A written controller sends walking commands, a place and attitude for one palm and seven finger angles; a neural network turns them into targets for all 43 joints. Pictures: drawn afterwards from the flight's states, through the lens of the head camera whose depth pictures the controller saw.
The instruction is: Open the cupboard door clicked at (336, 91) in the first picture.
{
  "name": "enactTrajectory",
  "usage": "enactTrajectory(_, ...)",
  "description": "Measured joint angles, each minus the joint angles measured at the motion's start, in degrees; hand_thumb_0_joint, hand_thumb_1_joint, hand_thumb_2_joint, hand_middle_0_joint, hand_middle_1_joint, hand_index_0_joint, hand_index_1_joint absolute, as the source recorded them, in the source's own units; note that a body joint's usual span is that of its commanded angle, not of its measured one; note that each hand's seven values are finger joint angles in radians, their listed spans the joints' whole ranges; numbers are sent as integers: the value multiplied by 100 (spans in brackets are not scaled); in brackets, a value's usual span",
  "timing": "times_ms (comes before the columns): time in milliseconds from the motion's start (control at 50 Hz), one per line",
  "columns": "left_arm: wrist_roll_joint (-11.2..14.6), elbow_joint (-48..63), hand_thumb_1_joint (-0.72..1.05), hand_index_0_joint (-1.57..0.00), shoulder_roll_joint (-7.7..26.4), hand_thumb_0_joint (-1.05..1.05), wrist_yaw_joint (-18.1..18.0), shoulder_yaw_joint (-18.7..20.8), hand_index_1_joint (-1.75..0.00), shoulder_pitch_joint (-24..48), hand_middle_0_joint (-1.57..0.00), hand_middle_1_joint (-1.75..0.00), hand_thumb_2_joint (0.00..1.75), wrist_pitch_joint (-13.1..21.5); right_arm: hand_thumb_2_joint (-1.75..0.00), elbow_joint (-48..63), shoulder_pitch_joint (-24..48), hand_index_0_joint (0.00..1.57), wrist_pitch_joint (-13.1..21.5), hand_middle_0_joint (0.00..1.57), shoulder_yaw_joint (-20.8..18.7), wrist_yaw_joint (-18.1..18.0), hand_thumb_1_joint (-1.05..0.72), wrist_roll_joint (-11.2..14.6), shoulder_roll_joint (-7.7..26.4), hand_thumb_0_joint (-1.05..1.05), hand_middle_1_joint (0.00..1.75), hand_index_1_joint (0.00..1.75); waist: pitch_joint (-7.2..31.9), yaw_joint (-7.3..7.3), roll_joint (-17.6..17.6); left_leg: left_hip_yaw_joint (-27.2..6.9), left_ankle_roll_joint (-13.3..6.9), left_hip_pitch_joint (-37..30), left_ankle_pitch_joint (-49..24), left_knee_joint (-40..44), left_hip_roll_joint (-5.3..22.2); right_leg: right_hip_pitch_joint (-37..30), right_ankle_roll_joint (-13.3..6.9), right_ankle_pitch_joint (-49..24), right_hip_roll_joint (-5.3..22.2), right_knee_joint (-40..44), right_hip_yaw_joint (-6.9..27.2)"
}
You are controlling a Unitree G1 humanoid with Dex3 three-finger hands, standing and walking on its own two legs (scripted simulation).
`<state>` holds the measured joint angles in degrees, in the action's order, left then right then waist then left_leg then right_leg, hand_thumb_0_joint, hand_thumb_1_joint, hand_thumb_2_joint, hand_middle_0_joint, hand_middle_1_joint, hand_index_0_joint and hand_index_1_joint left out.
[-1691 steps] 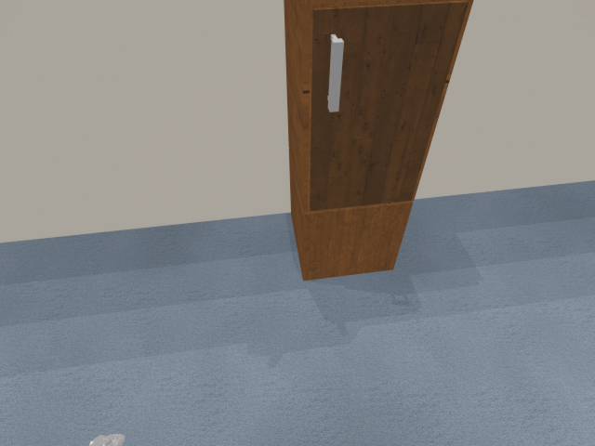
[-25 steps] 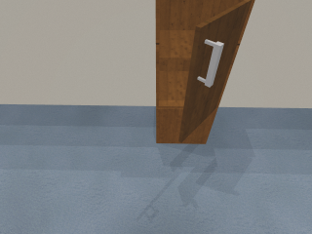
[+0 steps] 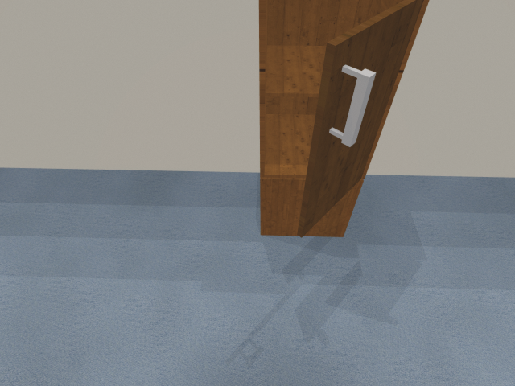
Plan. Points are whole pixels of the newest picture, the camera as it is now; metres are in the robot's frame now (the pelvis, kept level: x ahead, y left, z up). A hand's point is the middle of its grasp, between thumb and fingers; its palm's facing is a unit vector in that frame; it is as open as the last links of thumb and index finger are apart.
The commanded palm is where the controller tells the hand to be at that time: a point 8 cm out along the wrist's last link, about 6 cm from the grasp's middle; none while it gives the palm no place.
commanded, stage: look to check the result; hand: left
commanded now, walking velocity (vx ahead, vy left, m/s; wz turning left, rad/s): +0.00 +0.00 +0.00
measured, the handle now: (348, 107) +0.61 -0.15 +0.11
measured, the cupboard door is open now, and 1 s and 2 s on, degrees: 48 48 48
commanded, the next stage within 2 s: walk to a spot facing it in 0.20 s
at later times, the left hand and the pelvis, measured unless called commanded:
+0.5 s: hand out of the picture +0.00 +0.15 -0.18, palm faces +0.04 -0.98 -0.18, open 7.4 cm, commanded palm none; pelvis +0.01 -0.01 +0.00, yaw -2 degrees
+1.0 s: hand out of the picture +0.14 +0.15 -0.17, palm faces -0.24 -0.92 -0.31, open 7.4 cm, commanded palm none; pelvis -0.01 -0.03 -0.02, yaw -18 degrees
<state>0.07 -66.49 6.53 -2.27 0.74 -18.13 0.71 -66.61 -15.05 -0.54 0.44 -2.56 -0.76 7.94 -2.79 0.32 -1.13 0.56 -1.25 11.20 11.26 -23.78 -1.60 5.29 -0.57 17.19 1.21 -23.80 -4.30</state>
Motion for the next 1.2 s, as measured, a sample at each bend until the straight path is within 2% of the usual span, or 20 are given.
enactTrajectory(380,1,53,91,-19,-26,0,3,-9,-30,101,-20,-30,90,16,-90,-36,69,20,8,19,3,-30,-92,-1,26,0,30,30,8,-16,59,-14,61,-113,62,58,51,-138,-52,27,-57,127,-6)
enactTrajectory(520,-37,171,91,-20,9,0,58,156,-30,114,-20,-30,90,-158,-90,149,190,20,-123,19,-135,-60,-92,0,73,0,30,30,-100,-49,13,197,99,92,329,-396,235,102,-94,127,-202,-198,219)
enactTrajectory(680,-63,433,90,-20,283,1,120,348,-30,300,-20,-30,90,-320,-90,541,353,20,-164,19,-275,-74,-91,-5,152,0,30,30,-264,-49,150,549,53,314,624,-882,373,500,-64,309,-290,-757,578)
enactTrajectory(720,-56,538,91,-20,366,1,146,385,-30,408,-20,-30,90,-367,-90,668,396,20,-122,20,-287,-86,-91,-30,176,0,30,30,-296,-87,184,711,13,337,626,-872,404,806,-34,503,-277,-1259,595)
enactTrajectory(760,-73,651,91,-19,442,1,183,422,-30,560,-20,-30,90,-426,-90,800,432,20,-65,20,-276,-96,-91,-61,210,0,30,30,-372,-107,163,874,-18,302,584,-793,465,1262,13,1020,-256,-2338,530)
enactTrajectory(820,-96,829,91,-19,556,1,256,478,-30,795,-20,-30,90,-445,-90,937,447,21,-46,20,-252,-75,-91,-88,254,0,30,30,-452,-104,118,1053,22,216,458,-581,542,1718,85,1088,-137,-3255,441)
enactTrajectory(860,-95,968,91,-19,606,1,293,494,-30,932,-20,-30,90,-434,-90,987,460,21,-62,20,-252,-49,-91,-106,291,0,30,30,-485,-114,70,1156,71,181,403,-492,611,1794,122,1016,-26,-3171,376)
enactTrajectory(920,-91,1155,91,-19,638,1,328,473,-30,1071,-19,-30,90,-387,-90,1054,498,21,-100,20,-279,3,-91,-117,369,0,30,30,-517,-116,-50,1306,178,196,454,-589,778,1626,127,914,93,-2429,269)
enactTrajectory(980,-103,1311,91,-19,695,1,347,438,-30,1079,-19,-30,90,-279,-90,1137,486,21,-155,20,-321,65,-91,-74,436,0,30,30,-459,-123,-104,1424,338,382,751,-1135,990,1187,58,143,118,-1249,222)
enactTrajectory(1000,-125,1316,91,-19,676,0,318,437,-30,1093,-19,-30,90,-223,-90,1150,535,21,-205,20,-345,90,-91,-49,480,0,30,30,-465,-120,-161,1272,387,580,1158,-1616,1029,1234,9,151,42,-1290,235)
enactTrajectory(1020,-123,1318,91,-19,644,0,284,415,-30,1106,-19,-30,90,-188,-90,1165,604,21,-266,20,-364,104,-91,-34,529,0,30,30,-504,-101,-206,977,397,810,1543,-2218,956,1272,-43,224,-18,-1385,253)
enactTrajectory(1040,-119,1323,91,-19,605,0,250,391,-30,1099,-19,-30,90,-171,-90,1181,673,21,-312,20,-385,113,-91,-21,574,0,30,30,-540,-88,-234,712,392,1029,1722,-2800,851,1263,-87,261,-68,-1385,281)
enactTrajectory(1080,-117,1334,91,-19,541,0,188,363,-30,1033,-20,-30,90,-179,-90,1230,822,21,-356,20,-408,117,-91,-9,621,0,30,30,-580,-95,-205,408,413,1368,1703,-3621,672,1217,-141,190,-154,-1217,416)
enactTrajectory(1140,-114,1291,91,-20,482,0,140,325,-30,920,-20,-30,90,-217,-90,1375,992,20,-326,20,-411,117,-91,4,623,0,30,30,-599,-91,-67,205,474,1597,1491,-3958,514,1127,-168,-21,-245,-903,656)
enactTrajectory(1200,-117,1257,90,-20,420,0,148,288,-30,807,-20,-30,90,-228,-90,1492,1100,20,-297,19,-410,101,-91,23,615,0,30,30,-572,-106,24,67,512,1573,1432,-3658,416,1052,-169,-142,-330,-692,862)
